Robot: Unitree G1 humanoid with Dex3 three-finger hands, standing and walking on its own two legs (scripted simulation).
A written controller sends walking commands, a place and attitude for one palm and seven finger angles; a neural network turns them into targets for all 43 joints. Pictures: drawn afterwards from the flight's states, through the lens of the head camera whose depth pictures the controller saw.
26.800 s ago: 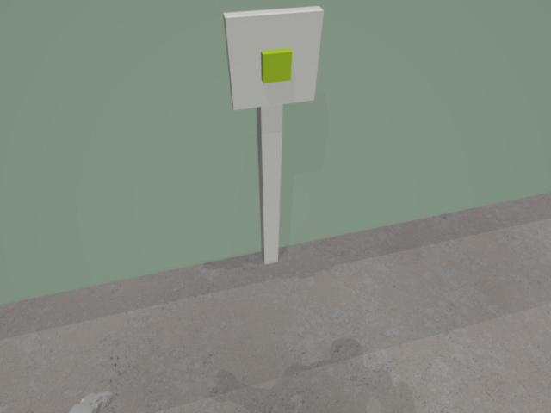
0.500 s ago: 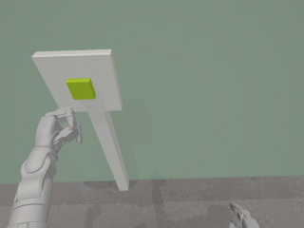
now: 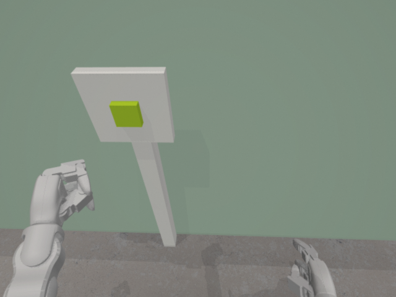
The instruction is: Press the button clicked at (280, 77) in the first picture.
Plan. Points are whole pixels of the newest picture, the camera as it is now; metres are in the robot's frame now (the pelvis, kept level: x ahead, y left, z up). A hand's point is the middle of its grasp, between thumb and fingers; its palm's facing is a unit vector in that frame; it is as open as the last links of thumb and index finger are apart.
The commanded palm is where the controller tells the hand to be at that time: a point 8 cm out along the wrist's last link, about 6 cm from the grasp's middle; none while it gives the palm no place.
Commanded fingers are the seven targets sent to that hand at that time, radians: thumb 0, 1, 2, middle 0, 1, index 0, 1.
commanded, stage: draw the hand back to the body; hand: left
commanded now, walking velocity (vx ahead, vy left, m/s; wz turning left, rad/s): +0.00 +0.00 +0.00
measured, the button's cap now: (127, 113) +0.49 +0.23 +0.12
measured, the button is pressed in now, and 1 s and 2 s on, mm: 0 0 0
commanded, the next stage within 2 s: step back with the hand held close in 0.78 s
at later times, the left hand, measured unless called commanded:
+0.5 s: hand (55, 199) +0.22 +0.25 +0.16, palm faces +0.37 -0.84 -0.39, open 3.1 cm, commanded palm +0.16 +0.29 +0.18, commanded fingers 0.00 0.90 0.90 -1.30 -1.50 -1.30 -1.50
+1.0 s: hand (52, 199) +0.21 +0.25 +0.17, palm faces +0.39 -0.82 -0.42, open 3.1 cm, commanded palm +0.16 +0.29 +0.18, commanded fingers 0.00 0.90 0.90 -1.30 -1.50 -1.30 -1.50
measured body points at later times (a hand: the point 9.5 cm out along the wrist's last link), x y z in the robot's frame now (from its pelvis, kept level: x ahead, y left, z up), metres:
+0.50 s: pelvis +0.03 +0.01 +0.00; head +0.01 -0.01 +0.45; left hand +0.19 +0.29 +0.19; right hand +0.22 -0.21 -0.08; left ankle +0.03 +0.11 -0.74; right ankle -0.01 -0.09 -0.74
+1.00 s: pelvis +0.03 +0.01 +0.00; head +0.01 -0.01 +0.45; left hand +0.19 +0.29 +0.19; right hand +0.21 -0.21 -0.08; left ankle +0.03 +0.11 -0.74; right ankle -0.01 -0.09 -0.74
